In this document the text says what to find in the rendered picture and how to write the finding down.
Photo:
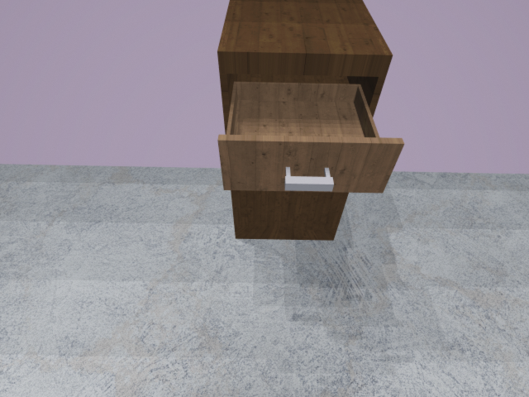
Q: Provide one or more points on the handle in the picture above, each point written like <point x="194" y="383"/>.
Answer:
<point x="306" y="183"/>

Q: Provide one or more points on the cabinet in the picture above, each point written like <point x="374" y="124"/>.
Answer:
<point x="298" y="41"/>

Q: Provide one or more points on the drawer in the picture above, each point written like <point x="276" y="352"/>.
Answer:
<point x="307" y="127"/>

